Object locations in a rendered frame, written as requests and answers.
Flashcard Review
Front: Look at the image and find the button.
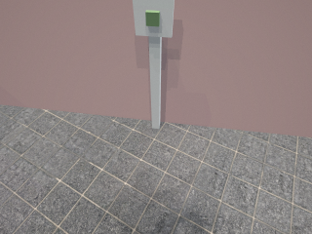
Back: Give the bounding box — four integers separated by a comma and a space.
145, 10, 160, 27

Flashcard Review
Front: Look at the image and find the panel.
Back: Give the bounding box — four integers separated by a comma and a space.
133, 0, 175, 129

